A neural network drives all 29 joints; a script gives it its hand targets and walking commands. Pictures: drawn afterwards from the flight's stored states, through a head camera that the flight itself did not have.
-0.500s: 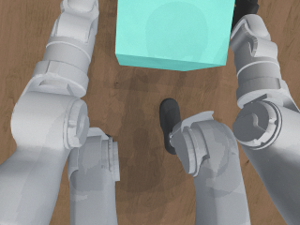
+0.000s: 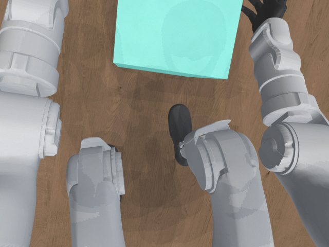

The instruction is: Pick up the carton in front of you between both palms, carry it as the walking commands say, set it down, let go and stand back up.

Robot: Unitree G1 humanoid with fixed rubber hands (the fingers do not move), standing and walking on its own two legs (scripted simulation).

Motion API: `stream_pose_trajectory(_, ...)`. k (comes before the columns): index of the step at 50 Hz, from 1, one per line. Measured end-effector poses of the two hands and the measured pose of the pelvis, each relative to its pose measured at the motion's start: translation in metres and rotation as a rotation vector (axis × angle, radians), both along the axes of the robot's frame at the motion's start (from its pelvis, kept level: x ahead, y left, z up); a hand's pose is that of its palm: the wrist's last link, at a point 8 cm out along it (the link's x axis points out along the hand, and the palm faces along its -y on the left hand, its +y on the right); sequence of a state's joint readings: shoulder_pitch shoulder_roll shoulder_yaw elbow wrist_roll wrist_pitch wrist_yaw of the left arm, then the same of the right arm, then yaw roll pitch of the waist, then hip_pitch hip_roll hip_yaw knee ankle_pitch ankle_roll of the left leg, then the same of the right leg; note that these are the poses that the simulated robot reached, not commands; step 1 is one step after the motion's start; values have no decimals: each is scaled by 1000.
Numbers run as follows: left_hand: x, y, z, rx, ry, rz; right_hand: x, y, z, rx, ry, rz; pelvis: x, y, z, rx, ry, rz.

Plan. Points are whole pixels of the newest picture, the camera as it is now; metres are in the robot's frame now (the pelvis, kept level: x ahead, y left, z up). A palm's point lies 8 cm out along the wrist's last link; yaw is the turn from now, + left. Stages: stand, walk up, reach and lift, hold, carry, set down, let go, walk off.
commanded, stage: set down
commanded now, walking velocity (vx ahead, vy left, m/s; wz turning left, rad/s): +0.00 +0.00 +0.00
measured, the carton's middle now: (167, 26) +0.51 -0.08 -0.27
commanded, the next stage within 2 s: let go in 0.88 s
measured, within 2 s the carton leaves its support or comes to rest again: neither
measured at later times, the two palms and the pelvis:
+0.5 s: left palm out of the picture +0.61 +0.12 +0.00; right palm out of the picture +0.48 -0.25 +0.00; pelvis +0.02 +0.00 +0.11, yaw +1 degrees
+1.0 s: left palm out of the picture +0.60 +0.12 +0.15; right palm out of the picture +0.47 -0.25 +0.14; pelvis +0.04 +0.00 +0.24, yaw +2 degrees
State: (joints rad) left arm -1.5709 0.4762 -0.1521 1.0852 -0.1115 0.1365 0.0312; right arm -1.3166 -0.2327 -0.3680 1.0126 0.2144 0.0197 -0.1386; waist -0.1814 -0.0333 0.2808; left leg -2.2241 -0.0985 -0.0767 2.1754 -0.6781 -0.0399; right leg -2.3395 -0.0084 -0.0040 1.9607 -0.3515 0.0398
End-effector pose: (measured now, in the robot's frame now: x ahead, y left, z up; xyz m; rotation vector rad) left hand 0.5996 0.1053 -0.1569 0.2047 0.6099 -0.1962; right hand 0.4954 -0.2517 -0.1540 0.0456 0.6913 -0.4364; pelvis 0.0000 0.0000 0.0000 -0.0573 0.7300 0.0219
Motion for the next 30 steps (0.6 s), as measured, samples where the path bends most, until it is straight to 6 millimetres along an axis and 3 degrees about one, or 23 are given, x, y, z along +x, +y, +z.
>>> stream_pose_trajectory(8,6,-4,63,36,20,18,-15,2,48,21,-31,-36,1,1,34,24,18,-18)
stream_pose_trajectory(13,12,-1,99,35,41,33,-14,-2,84,17,-48,-34,5,1,58,35,44,-24)
stream_pose_trajectory(30,12,10,188,20,25,4,-14,-4,185,-4,-53,-22,28,-2,140,34,121,-20)
